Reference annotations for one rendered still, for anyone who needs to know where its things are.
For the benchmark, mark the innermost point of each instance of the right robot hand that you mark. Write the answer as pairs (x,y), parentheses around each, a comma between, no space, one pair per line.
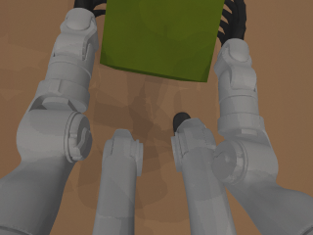
(236,26)

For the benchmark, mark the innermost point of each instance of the right robot forearm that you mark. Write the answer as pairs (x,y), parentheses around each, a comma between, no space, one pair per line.
(237,94)

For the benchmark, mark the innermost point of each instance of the robot right upper arm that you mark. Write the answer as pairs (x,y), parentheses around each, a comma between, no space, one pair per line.
(249,171)

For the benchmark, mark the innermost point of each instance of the robot right shin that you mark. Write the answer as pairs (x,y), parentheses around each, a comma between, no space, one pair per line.
(208,135)

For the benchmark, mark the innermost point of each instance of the carton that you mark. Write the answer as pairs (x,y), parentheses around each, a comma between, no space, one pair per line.
(172,39)

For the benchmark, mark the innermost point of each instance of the right robot foot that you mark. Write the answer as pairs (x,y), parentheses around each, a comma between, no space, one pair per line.
(178,119)

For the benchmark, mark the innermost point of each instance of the left robot hand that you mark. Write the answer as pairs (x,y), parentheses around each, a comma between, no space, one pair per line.
(90,5)

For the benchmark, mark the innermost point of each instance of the robot left upper arm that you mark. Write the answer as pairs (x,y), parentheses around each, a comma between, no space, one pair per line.
(50,142)

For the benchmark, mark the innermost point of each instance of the left robot forearm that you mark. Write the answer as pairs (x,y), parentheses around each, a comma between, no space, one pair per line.
(66,84)

